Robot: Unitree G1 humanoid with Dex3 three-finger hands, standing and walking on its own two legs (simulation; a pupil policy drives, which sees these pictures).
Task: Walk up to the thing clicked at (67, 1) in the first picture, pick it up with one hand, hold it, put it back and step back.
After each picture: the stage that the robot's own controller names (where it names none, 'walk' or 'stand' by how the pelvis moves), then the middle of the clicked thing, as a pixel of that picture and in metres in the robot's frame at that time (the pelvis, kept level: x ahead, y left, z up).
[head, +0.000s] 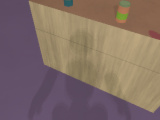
stand; out of the picture +1.08 +0.11 +0.00
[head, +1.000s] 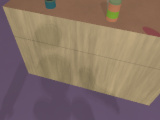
walk; out of the picture +0.96 +0.19 +0.02
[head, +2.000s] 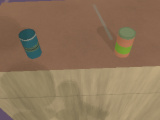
walk; (31, 44) +0.55 +0.20 +0.02
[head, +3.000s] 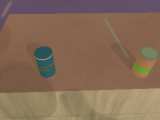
stand; (45, 62) +0.45 +0.16 +0.02
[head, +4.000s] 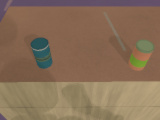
stand; (42, 53) +0.48 +0.19 +0.02
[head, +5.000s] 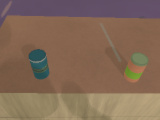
stand; (39, 64) +0.46 +0.19 +0.00
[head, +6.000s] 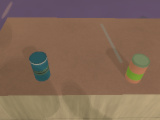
stand; (40, 66) +0.45 +0.18 -0.01
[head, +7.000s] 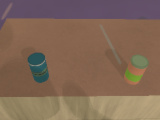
stand; (39, 68) +0.45 +0.19 -0.01
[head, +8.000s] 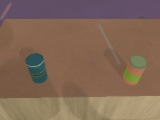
stand; (37, 68) +0.44 +0.19 -0.01
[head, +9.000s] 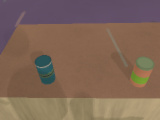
rise first; (45, 70) +0.45 +0.19 +0.00
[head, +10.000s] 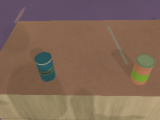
go down; (45, 67) +0.45 +0.19 +0.00
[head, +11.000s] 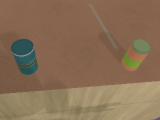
go down; (25, 57) +0.44 +0.18 +0.03
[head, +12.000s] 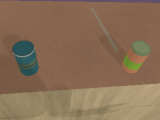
approach; (26, 59) +0.44 +0.18 +0.04
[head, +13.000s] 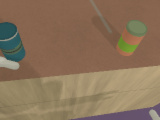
close in; (10, 43) +0.46 +0.20 +0.07
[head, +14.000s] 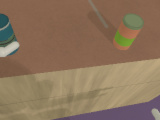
lift; (2, 35) +0.48 +0.20 +0.08
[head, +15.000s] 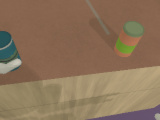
lift; (5, 52) +0.43 +0.20 +0.08
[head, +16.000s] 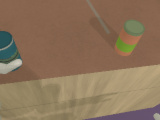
lift; (6, 52) +0.43 +0.20 +0.08
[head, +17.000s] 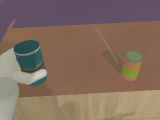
lift; (31, 63) +0.33 +0.15 +0.19
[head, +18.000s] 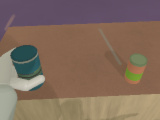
hold; (29, 68) +0.32 +0.16 +0.17
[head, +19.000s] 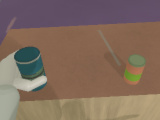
crouch; (32, 69) +0.32 +0.15 +0.17
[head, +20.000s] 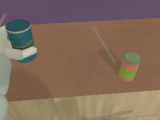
crouch; (22, 41) +0.41 +0.18 +0.19
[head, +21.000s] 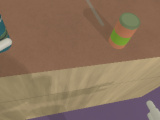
lower; out of the picture +0.49 +0.21 +0.07
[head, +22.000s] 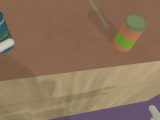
lower; out of the picture +0.49 +0.21 +0.08
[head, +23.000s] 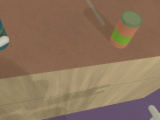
lower; out of the picture +0.49 +0.22 +0.09
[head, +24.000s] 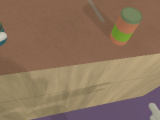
lower; out of the picture +0.50 +0.22 +0.09
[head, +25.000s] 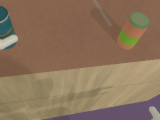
loosen; (1, 28) +0.49 +0.20 +0.09
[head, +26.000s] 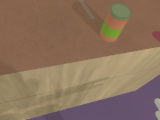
rise; out of the picture +0.50 +0.22 +0.09
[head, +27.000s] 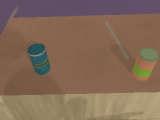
sink last; (39, 59) +0.47 +0.20 +0.04
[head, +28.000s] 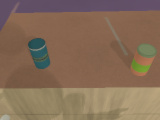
stand; (39, 54) +0.49 +0.21 +0.04
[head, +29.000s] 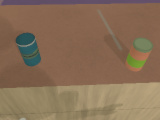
stand; (29, 50) +0.48 +0.21 +0.06
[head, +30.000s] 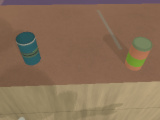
stand; (29, 49) +0.48 +0.22 +0.06
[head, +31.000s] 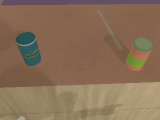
stand; (29, 49) +0.48 +0.21 +0.06
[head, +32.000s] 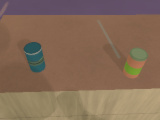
stand; (35, 57) +0.48 +0.21 +0.02
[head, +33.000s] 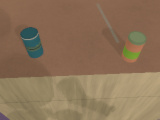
walk; (32, 43) +0.52 +0.21 +0.01
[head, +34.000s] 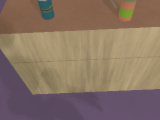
walk; (46, 6) +0.77 +0.21 +0.02
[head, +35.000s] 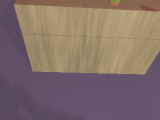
stand; out of the picture +1.11 +0.18 +0.02
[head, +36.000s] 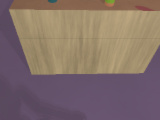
stand; out of the picture +1.10 +0.22 +0.00
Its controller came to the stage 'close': yes
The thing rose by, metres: 0.19
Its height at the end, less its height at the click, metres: +0.00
